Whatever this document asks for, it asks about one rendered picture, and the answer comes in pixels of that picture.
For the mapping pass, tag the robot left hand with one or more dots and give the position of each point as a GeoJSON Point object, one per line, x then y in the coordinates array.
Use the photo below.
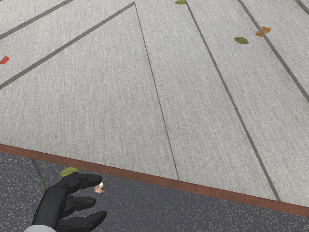
{"type": "Point", "coordinates": [58, 203]}

